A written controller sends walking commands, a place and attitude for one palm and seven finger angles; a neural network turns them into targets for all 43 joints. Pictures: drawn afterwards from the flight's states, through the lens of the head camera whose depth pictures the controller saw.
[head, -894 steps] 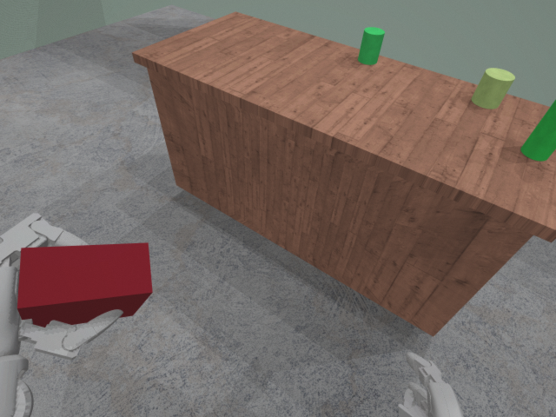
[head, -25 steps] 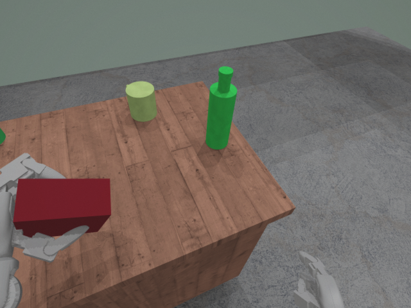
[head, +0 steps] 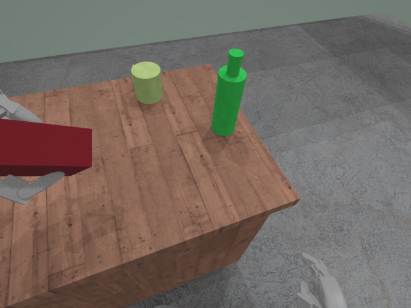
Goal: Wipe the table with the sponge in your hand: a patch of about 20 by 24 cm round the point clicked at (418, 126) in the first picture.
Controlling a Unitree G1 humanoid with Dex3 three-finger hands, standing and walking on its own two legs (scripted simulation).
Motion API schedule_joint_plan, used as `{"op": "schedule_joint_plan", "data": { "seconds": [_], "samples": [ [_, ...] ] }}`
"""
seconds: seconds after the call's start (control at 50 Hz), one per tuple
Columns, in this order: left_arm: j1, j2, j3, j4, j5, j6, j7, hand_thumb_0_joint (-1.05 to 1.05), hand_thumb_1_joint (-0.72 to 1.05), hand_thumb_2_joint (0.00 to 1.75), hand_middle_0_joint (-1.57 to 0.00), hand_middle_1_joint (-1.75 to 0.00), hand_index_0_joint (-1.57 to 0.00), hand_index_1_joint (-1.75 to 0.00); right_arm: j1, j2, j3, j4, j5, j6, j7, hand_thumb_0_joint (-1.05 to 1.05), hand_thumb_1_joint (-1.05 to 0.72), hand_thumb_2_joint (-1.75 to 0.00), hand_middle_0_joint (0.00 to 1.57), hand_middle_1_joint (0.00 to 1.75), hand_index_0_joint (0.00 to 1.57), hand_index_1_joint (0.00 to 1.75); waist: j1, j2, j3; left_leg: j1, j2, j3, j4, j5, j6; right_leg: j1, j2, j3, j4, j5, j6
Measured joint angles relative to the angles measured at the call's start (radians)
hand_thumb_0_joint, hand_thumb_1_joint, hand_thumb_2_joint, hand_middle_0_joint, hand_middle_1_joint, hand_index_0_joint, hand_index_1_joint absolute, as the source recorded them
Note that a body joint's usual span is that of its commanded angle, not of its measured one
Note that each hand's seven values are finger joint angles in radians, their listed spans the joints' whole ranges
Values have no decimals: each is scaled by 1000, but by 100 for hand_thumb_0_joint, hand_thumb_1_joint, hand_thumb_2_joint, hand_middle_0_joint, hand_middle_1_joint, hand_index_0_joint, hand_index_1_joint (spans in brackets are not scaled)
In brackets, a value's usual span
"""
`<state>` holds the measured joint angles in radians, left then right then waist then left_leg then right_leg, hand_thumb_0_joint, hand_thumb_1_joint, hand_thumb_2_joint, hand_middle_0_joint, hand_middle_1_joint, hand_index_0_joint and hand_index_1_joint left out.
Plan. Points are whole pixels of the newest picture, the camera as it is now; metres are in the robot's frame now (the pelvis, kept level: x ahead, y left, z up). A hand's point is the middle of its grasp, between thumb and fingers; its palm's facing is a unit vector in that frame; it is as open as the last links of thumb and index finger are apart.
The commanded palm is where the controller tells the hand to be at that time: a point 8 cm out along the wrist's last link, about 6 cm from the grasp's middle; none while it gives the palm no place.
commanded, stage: come to a stop and stand still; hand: left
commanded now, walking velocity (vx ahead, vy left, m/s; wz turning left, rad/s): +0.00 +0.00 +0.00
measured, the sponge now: (52, 153) +0.27 +0.27 +0.17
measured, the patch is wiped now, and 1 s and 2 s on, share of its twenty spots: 0.00 0.00 0.00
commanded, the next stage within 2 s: look again from close up in 0.54 s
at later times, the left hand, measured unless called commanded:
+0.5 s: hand (36, 167) +0.24 +0.27 +0.18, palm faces +0.35 -0.84 -0.41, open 9.8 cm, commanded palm +0.19 +0.31 +0.18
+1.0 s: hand (45, 179) +0.24 +0.26 +0.16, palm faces +0.32 -0.85 -0.41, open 9.8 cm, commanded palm +0.18 +0.30 +0.18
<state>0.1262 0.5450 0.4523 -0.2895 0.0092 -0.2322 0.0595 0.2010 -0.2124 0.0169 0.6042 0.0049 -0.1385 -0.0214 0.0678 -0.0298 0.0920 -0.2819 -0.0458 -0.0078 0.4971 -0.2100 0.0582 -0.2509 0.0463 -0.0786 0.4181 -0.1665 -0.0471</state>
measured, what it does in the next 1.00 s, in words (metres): stands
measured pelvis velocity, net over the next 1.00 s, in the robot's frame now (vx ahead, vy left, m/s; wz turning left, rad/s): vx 0.01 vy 0.02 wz -0.03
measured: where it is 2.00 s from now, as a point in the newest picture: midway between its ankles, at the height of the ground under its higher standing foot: outside the picture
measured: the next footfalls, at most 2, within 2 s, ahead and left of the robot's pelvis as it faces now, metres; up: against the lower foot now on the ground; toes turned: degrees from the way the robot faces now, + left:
none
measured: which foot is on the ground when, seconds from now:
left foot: down 0.00-1.00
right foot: down 0.00-1.00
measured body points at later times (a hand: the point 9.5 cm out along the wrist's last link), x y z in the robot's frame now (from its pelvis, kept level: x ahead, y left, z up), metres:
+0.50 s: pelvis +0.02 +0.03 +0.00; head +0.05 +0.06 +0.45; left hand +0.22 +0.32 +0.20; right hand +0.20 -0.18 -0.07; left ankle +0.03 +0.08 -0.74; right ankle +0.04 -0.09 -0.74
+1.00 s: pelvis +0.01 +0.02 +0.00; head +0.02 +0.04 +0.45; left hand +0.21 +0.31 +0.19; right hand +0.19 -0.20 -0.07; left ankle +0.03 +0.08 -0.74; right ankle +0.04 -0.09 -0.74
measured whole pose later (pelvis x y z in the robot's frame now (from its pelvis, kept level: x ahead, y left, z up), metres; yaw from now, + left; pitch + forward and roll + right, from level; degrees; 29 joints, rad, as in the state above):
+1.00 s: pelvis +0.01 +0.02 +0.00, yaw -2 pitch -1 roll -1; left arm 0.42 0.40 0.36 -0.45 -0.03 -0.22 0.07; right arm 0.21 -0.19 0.04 0.55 0.02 -0.09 -0.03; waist 0.02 -0.02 0.04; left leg -0.21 -0.07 0.03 0.45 -0.22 0.08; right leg -0.20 0.02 -0.04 0.41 -0.18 -0.01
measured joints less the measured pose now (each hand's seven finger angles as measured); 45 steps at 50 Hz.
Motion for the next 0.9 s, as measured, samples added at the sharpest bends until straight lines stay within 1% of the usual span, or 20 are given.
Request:
{"op": "schedule_joint_plan", "data": {
  "seconds": [0.02,0.04,0.06,0.08,0.12,0.16,0.2,0.22,0.28,0.34,0.38,0.44,0.5,0.54,0.6,0.66,0.74,0.82,0.9],
  "samples": [
    [-24,-3,26,17,-16,-1,6,0,-48,102,-80,-133,-78,-133,-11,-2,2,0,2,2,11,1,-90,-90,20,30,20,30,-2,2,5,-6,1,9,2,1,1,-10,1,8,6,2,1],
    [-18,-20,44,16,-35,0,13,0,-48,102,-80,-133,-78,-133,-18,-2,1,-3,7,2,24,1,-90,-90,20,30,20,30,-8,6,5,-7,2,21,1,0,4,-17,0,20,11,3,6],
    [12,-48,48,-2,-49,2,18,0,-48,102,-79,-133,-78,-133,-19,-3,-3,-10,12,2,36,1,-90,-90,20,30,20,30,-17,12,1,-4,1,33,-2,-1,9,-22,0,33,15,3,11],
    [59,-83,36,-34,-57,4,19,-1,-48,102,-79,-133,-78,-133,-15,-3,-6,-19,16,2,45,1,-90,-90,20,30,20,30,-28,20,-5,0,-1,44,-6,-3,14,-23,-3,43,19,1,17],
    [176,-149,-28,-112,-56,3,8,-1,-47,102,-79,-133,-78,-134,-1,-3,-9,-31,18,-1,53,1,-90,-90,20,30,20,30,-47,30,-19,14,-7,60,-16,-8,24,-19,-9,61,24,-7,28],
    [288,-185,-105,-169,-42,-4,-10,0,-47,102,-79,-134,-77,-134,11,4,-6,-31,17,1,50,1,-90,-90,20,30,20,30,-61,27,-30,31,-14,72,-26,-14,30,-13,-15,74,31,-17,34],
    [355,-182,-155,-188,-31,-10,-29,0,-47,102,-78,-134,-77,-134,25,19,1,-29,12,7,36,1,-90,-90,20,30,20,30,-70,10,-35,43,-21,72,-31,-17,32,-6,-21,74,38,-29,37],
    [369,-169,-162,-186,-29,-12,-35,0,-47,102,-78,-134,-77,-134,31,27,6,-28,11,10,28,1,-90,-90,20,30,20,30,-70,-1,-35,46,-24,69,-33,-18,33,-3,-24,72,42,-34,37],
    [345,-114,-131,-154,-24,-3,-33,0,-47,102,-78,-134,-77,-134,41,45,20,-29,9,19,7,1,-90,-90,20,30,20,30,-59,-34,-26,48,-30,57,-29,-19,33,1,-30,59,51,-44,36],
    [270,-86,-75,-128,-23,11,-18,0,-47,102,-78,-134,-77,-134,38,43,25,-34,6,12,2,1,-90,-90,20,30,20,30,-41,-41,-9,43,-32,44,-15,-23,34,6,-33,45,52,-46,36],
    [233,-90,-46,-137,-25,15,-6,0,-47,102,-78,-134,-77,-135,26,35,25,-35,3,5,6,1,-90,-90,20,30,20,30,-34,-33,0,41,-33,40,-6,-27,35,10,-34,41,51,-46,38],
    [225,-115,-37,-192,-30,3,8,0,-47,102,-78,-135,-76,-135,6,25,21,-35,1,-7,18,1,-90,-90,20,30,20,30,-26,-22,1,47,-38,44,-8,-28,39,12,-39,45,53,-48,44],
    [257,-146,-66,-230,-32,-14,8,0,-46,102,-77,-135,-76,-136,-8,26,18,-42,1,-1,24,1,-90,-90,20,30,20,30,-26,-11,-17,56,-46,52,-19,-27,43,12,-47,54,61,-55,51],
    [276,-156,-88,-223,-30,-19,2,0,-46,102,-77,-135,-76,-136,-15,29,19,-45,3,9,21,1,-90,-90,20,30,20,30,-26,-4,-29,59,-47,52,-24,-27,41,15,-48,55,55,-54,55],
    [283,-156,-103,-171,-31,-9,-5,0,-46,102,-77,-135,-76,-136,-21,39,25,-49,7,30,11,1,-90,-90,20,30,20,30,-29,0,-40,60,-43,47,-30,-25,33,23,-44,50,36,-45,53],
    [275,-154,-97,-122,-30,15,-3,0,-46,102,-77,-135,-76,-136,-24,47,32,-52,9,41,3,1,-90,-90,20,30,20,30,-27,-9,-37,62,-38,45,-36,-19,32,28,-39,48,24,-37,47],
    [263,-169,-103,-124,-27,42,5,0,-46,102,-77,-135,-76,-136,-17,42,34,-54,7,38,-1,1,-90,-90,20,30,20,30,-22,-19,-21,67,-33,41,-39,-15,33,36,-34,43,13,-30,42],
    [270,-178,-126,-187,-27,36,9,0,-46,102,-77,-135,-76,-136,-8,32,29,-52,4,30,-1,1,-90,-90,20,30,20,30,-24,-19,-14,70,-29,36,-37,-13,31,46,-30,38,3,-23,39],
    [283,-159,-123,-212,-31,13,7,0,-46,102,-77,-135,-76,-136,-2,28,24,-51,5,32,-2,1,-90,-90,20,30,20,30,-33,-12,-26,73,-27,37,-41,-11,26,49,-28,39,-2,-20,37]
  ]
}}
